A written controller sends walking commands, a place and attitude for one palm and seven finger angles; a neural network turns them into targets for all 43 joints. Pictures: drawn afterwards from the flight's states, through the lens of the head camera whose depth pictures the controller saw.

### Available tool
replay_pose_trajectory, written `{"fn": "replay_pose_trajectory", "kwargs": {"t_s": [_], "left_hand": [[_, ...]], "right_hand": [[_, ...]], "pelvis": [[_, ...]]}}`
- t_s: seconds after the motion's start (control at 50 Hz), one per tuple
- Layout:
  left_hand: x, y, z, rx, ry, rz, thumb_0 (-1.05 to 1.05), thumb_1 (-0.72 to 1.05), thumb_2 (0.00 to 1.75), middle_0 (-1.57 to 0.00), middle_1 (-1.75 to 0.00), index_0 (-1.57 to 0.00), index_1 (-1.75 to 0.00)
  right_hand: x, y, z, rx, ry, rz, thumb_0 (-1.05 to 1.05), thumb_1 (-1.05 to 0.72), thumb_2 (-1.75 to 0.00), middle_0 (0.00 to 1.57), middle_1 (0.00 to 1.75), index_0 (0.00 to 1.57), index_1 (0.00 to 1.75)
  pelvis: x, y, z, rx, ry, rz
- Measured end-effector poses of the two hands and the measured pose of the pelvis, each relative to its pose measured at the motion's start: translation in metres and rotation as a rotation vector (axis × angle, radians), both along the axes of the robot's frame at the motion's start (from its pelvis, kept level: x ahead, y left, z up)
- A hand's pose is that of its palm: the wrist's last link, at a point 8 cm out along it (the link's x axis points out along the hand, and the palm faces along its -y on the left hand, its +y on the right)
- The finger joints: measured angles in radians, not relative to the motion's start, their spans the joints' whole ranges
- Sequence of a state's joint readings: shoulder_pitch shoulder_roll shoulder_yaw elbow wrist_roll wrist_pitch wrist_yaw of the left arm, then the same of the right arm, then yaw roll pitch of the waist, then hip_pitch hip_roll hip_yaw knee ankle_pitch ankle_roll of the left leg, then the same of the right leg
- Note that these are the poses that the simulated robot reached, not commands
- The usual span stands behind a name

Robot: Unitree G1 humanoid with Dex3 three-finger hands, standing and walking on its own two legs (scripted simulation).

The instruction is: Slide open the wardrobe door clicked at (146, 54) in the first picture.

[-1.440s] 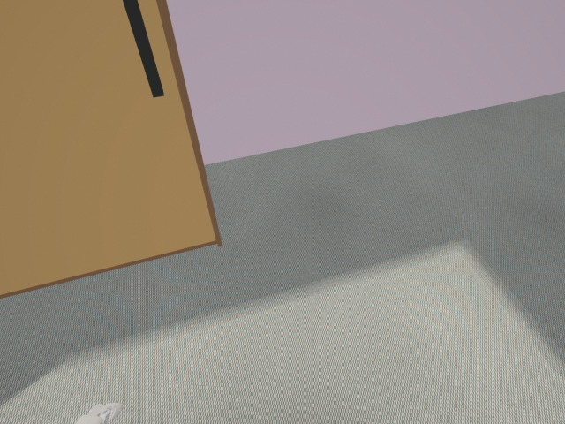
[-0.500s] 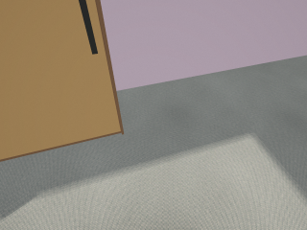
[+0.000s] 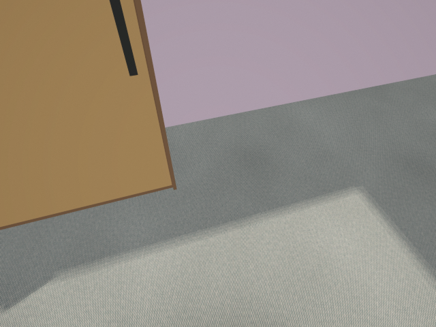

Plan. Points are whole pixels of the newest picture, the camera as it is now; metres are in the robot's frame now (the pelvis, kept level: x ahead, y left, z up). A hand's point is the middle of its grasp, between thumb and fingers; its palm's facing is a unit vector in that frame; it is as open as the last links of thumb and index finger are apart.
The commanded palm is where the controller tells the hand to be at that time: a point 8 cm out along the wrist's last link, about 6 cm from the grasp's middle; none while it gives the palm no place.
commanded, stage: look at it before walking up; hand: right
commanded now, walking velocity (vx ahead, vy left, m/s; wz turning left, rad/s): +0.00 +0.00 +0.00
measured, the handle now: (123, 35) +0.90 +0.36 +0.12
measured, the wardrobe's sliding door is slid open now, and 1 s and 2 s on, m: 0.00 0.00 0.00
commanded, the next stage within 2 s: walk to a spot facing it in 0.10 s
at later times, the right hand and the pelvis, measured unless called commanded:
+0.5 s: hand out of the picture +0.07 -0.22 -0.18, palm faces -0.11 +0.95 -0.28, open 7.4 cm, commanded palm none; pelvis -0.01 +0.00 -0.02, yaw +7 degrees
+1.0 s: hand out of the picture +0.08 -0.20 -0.18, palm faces -0.30 +0.92 -0.24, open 7.4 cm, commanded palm none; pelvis -0.04 -0.02 -0.01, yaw +22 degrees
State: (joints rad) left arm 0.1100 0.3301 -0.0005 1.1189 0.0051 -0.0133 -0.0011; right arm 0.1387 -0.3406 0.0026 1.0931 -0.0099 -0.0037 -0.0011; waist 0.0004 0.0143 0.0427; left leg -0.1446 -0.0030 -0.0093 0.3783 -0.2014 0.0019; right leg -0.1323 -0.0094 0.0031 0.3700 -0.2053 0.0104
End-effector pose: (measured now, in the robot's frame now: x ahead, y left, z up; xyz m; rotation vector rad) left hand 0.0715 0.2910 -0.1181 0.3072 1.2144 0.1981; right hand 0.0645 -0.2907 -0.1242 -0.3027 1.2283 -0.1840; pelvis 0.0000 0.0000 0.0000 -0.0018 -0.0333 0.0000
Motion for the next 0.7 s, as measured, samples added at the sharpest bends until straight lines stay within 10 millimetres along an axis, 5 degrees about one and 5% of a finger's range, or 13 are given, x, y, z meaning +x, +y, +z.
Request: {"fn": "replay_pose_trajectory", "kwargs": {"t_s": [0.36,0.62,0.7], "left_hand": [[0.007,-0.007,-0.002,-0.004,-0.046,0.034,0.01,0.91,0.89,-0.20,-0.30,-0.21,-0.30],[-0.057,-0.016,-0.050,-0.115,-0.020,0.206,0.01,0.91,0.89,-0.20,-0.30,-0.21,-0.30],[-0.071,-0.014,-0.043,-0.121,0.008,0.241,0.01,0.91,0.89,-0.20,-0.30,-0.21,-0.30]], "right_hand": [[0.008,0.003,-0.004,-0.001,0.007,0.014,0.00,-0.91,-0.90,0.20,0.30,0.20,0.30],[0.001,0.060,-0.029,0.058,0.042,0.112,0.00,-0.91,-0.90,0.20,0.30,0.20,0.30],[-0.009,0.073,-0.023,0.073,0.061,0.118,0.00,-0.91,-0.90,0.20,0.30,0.20,0.30]], "pelvis": [[0.001,-0.002,-0.003,-0.001,0.005,0.048],[-0.018,0.016,-0.030,-0.017,-0.005,0.185],[-0.025,0.018,-0.021,-0.014,0.010,0.213]]}}
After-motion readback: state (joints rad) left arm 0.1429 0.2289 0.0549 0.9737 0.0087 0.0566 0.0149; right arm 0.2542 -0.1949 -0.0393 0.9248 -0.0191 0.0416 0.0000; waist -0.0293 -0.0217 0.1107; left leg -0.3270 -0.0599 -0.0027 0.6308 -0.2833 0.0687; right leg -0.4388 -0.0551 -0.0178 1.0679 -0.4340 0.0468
